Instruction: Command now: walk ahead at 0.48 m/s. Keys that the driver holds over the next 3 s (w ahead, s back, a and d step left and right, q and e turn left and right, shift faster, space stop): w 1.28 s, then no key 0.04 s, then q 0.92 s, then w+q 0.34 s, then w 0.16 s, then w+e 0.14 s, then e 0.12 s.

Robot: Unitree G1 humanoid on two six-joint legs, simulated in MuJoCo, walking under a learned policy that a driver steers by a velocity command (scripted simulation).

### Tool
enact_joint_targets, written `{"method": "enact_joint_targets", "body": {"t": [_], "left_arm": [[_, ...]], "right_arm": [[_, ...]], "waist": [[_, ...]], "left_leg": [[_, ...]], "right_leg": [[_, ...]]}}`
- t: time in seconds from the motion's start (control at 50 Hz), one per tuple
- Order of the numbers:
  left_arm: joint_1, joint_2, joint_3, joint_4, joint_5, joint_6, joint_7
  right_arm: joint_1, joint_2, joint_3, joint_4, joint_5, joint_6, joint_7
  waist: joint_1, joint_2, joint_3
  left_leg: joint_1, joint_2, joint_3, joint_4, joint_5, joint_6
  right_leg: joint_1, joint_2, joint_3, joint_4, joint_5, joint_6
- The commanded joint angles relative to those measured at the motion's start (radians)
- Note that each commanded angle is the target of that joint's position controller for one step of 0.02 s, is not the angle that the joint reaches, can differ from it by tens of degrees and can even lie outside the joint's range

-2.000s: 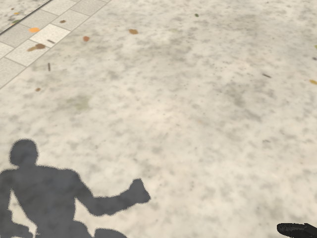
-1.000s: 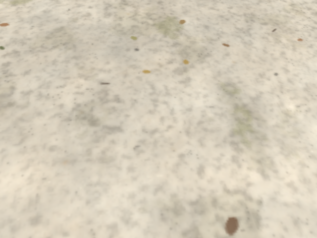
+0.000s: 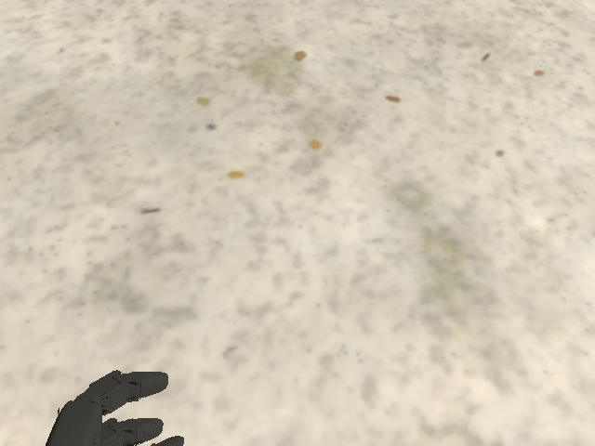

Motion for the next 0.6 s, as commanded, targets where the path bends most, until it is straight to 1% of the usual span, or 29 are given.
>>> {"method": "enact_joint_targets", "body": {"t": [0.02,0.04,0.06,0.08,0.1,0.12,0.14,0.16,0.18,0.2,0.22,0.24,0.26,0.3,0.36,0.38,0.42,0.46,0.5,0.52,0.54,0.56,0.58,0.6], "left_arm": [[0.034,0.15,0.054,-0.059,0.003,-0.017,0.004],[0.199,0.191,0.075,-0.012,0.003,-0.013,0.016],[0.393,0.252,0.09,0.03,0.016,-0.005,0.032],[0.427,0.315,0.099,0.051,0.022,-0.009,0.026],[0.428,0.206,0.076,0.056,0.012,-0.007,0.03],[0.347,0.178,0.063,0.056,0.009,-0.005,0.037],[0.28,0.163,0.056,0.054,0.012,-0.005,0.038],[0.234,0.142,0.05,0.052,0.021,-0.007,0.035],[0.21,0.124,0.045,0.053,0.034,-0.013,0.033],[0.198,0.12,0.046,0.059,0.032,-0.019,0.031],[0.198,0.123,0.047,0.07,0.024,-0.027,0.029],[0.2,0.131,0.048,0.084,0.02,-0.034,0.029],[0.207,0.146,0.051,0.096,0.019,-0.037,0.032],[0.234,0.165,0.055,0.116,0.02,-0.035,0.041],[0.272,0.185,0.056,0.137,0.013,-0.024,0.05],[0.297,0.196,0.057,0.148,0.009,-0.021,0.051],[0.346,0.214,0.06,0.172,0.002,-0.013,0.051],[0.374,0.219,0.061,0.193,-0.001,0.0,0.053],[0.382,0.228,0.064,0.209,-0.002,0.014,0.058],[0.378,0.234,0.066,0.213,-0.002,0.021,0.061],[0.363,0.242,0.067,0.214,-0.001,0.026,0.063],[0.343,0.238,0.064,0.212,0.002,0.033,0.064],[0.346,0.199,0.048,0.2,0.015,0.034,0.067],[0.454,0.097,0.015,0.172,0.019,0.016,0.061]], "right_arm": [[-0.006,-0.208,-0.055,-0.038,0.001,0.005,-0.012],[-0.026,-0.202,-0.051,-0.045,-0.003,0.012,-0.015],[-0.023,-0.166,-0.036,-0.073,-0.023,0.01,-0.02],[0.132,-0.003,0.01,-0.089,-0.02,-0.011,-0.004],[0.036,-0.127,-0.016,-0.079,0.01,-0.035,0.004],[-0.09,-0.171,-0.032,-0.125,0.037,-0.048,0.008],[-0.148,-0.16,-0.027,-0.14,0.03,-0.056,0.005],[-0.168,-0.15,-0.031,-0.14,0.011,-0.055,0.003],[-0.137,-0.14,-0.034,-0.133,0.006,-0.045,0.004],[-0.11,-0.12,-0.031,-0.124,0.005,-0.033,0.004],[-0.097,-0.103,-0.028,-0.12,0.003,-0.022,0.002],[-0.108,-0.094,-0.026,-0.124,-0.001,-0.013,0.0],[-0.143,-0.092,-0.025,-0.138,-0.007,-0.008,-0.003],[-0.224,-0.088,-0.022,-0.165,-0.014,-0.01,-0.004],[-0.34,-0.066,-0.012,-0.191,-0.013,-0.025,0.007],[-0.379,-0.059,-0.009,-0.2,-0.011,-0.029,0.012],[-0.441,-0.061,-0.008,-0.221,-0.002,-0.034,0.022],[-0.486,-0.074,-0.011,-0.244,0.002,-0.039,0.033],[-0.497,-0.09,-0.016,-0.26,0.001,-0.042,0.044],[-0.477,-0.1,-0.02,-0.258,0.001,-0.044,0.047],[-0.429,-0.116,-0.027,-0.248,-0.001,-0.045,0.047],[-0.313,-0.145,-0.045,-0.216,-0.004,-0.046,0.043],[-0.146,-0.2,-0.07,-0.174,-0.008,-0.043,0.033],[-0.036,-0.304,-0.094,-0.161,-0.03,-0.038,0.027]], "waist": [[0.125,0.163,-0.043],[0.213,0.156,-0.15],[0.277,0.067,-0.309],[0.168,-0.228,-0.474],[0.231,-0.152,-0.44],[0.217,-0.117,-0.243],[0.181,-0.013,-0.152],[0.145,0.015,-0.091],[0.104,-0.012,-0.082],[0.084,-0.028,-0.081],[0.072,-0.031,-0.071],[0.065,-0.029,-0.048],[0.067,-0.026,-0.023],[0.089,-0.017,0.008],[0.134,-0.007,0.022],[0.152,-0.002,0.024],[0.181,-0.004,0.029],[0.191,-0.01,0.037],[0.179,-0.022,0.03],[0.163,-0.032,0.017],[0.131,-0.045,-0.012],[0.063,-0.037,-0.083],[-0.004,-0.004,-0.212],[0.013,0.205,-0.375]], "left_leg": [[-0.005,0.266,-0.079,0.201,1.031,0.111],[-0.074,0.226,-0.043,0.396,1.097,0.082],[-0.326,0.184,-0.035,0.7,0.789,0.057],[-0.727,-0.03,-0.08,1.061,-0.119,-0.005],[-0.837,-0.005,-0.194,1.163,-0.176,0.004],[-0.903,0.046,-0.157,1.165,-0.096,0.011],[-0.871,0.097,-0.128,1.112,-0.001,0.012],[-0.833,0.127,-0.115,1.055,0.053,0.004],[-0.769,0.155,-0.125,1.028,0.091,-0.002],[-0.732,0.165,-0.122,1.002,0.103,-0.011],[-0.718,0.171,-0.113,0.976,0.106,-0.022],[-0.724,0.179,-0.106,0.942,0.114,-0.033],[-0.748,0.184,-0.1,0.899,0.147,-0.046],[-0.799,0.19,-0.092,0.785,0.261,-0.063],[-0.769,0.16,-0.059,0.554,0.442,-0.059],[-0.751,0.145,-0.045,0.496,0.48,-0.057],[-0.75,0.129,-0.039,0.427,0.5,-0.052],[-0.781,0.12,-0.048,0.376,0.463,-0.033],[-0.781,0.108,-0.051,0.34,0.383,-0.006],[-0.749,0.098,-0.044,0.328,0.341,0.008],[-0.673,0.074,-0.023,0.313,0.306,0.025],[-0.509,0.041,0.01,0.284,0.312,0.051],[-0.24,0.09,-0.033,0.322,0.349,0.093],[0.176,0.35,-0.451,0.311,0.229,0.242]], "right_leg": [[0.167,0.065,-0.04,-0.023,-0.087,-0.064],[0.404,0.072,-0.048,-0.046,-0.046,-0.099],[0.769,-0.11,0.154,0.019,-0.044,-0.162],[1.107,-0.369,0.69,-0.075,-0.294,-0.339],[1.052,-0.349,0.786,-0.205,-0.438,-0.31],[0.895,-0.313,0.613,-0.236,-0.399,-0.261],[0.73,-0.275,0.494,-0.264,-0.288,-0.235],[0.601,-0.235,0.408,-0.292,-0.181,-0.224],[0.52,-0.206,0.351,-0.323,-0.128,-0.219],[0.473,-0.193,0.32,-0.353,-0.111,-0.226],[0.434,-0.186,0.285,-0.377,-0.086,-0.236],[0.394,-0.184,0.251,-0.396,-0.066,-0.239],[0.371,-0.18,0.223,-0.413,-0.052,-0.241],[0.376,-0.163,0.178,-0.428,-0.028,-0.234],[0.395,-0.123,0.102,-0.422,-0.005,-0.192],[0.409,-0.124,0.092,-0.418,-0.012,-0.185],[0.469,-0.15,0.101,-0.399,-0.034,-0.181],[0.554,-0.186,0.117,-0.361,-0.025,-0.174],[0.63,-0.22,0.134,-0.312,0.026,-0.157],[0.656,-0.229,0.137,-0.283,0.078,-0.145],[0.668,-0.221,0.128,-0.223,0.201,-0.132],[0.648,-0.181,0.091,-0.082,0.348,-0.109],[0.531,-0.127,0.048,0.141,0.301,-0.076],[0.124,0.015,-0.012,0.541,-0.052,0.001]]}}
Next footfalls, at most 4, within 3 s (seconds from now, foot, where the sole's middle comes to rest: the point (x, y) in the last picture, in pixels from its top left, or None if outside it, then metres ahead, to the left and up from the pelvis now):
0.06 right None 0.22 -0.12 -0.77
0.58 left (217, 420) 0.52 0.13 -0.77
1.12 right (310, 295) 0.81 -0.11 -0.77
1.60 left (222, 230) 1.03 0.10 -0.77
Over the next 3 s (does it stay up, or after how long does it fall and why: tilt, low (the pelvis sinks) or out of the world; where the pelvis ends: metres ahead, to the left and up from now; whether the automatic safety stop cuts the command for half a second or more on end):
stays up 1.15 0.15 -0.01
